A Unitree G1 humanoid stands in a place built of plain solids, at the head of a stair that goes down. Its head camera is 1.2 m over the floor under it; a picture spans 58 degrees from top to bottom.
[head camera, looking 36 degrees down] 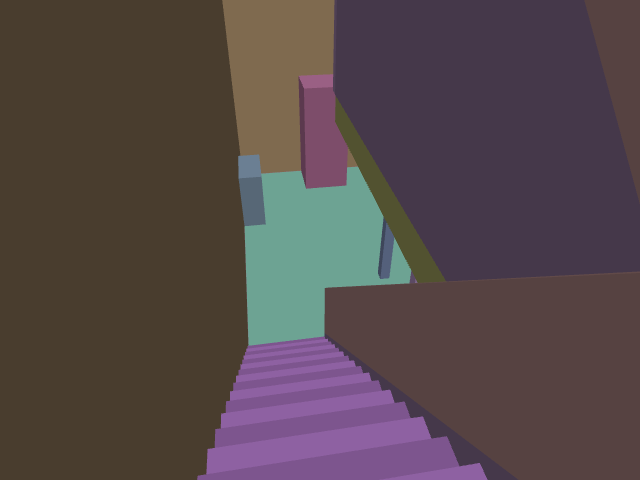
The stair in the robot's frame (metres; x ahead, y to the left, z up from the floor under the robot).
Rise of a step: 0.20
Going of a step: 0.22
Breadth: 1.07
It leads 9 degrees to the left of straight ahead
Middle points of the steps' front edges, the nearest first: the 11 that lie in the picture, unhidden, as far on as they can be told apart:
0.94 -0.03 -0.60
1.16 0.01 -0.80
1.38 0.04 -1.00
1.60 0.08 -1.20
1.81 0.11 -1.40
2.03 0.15 -1.60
2.25 0.18 -1.80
2.47 0.21 -2.00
2.68 0.25 -2.20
2.90 0.28 -2.40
3.12 0.32 -2.61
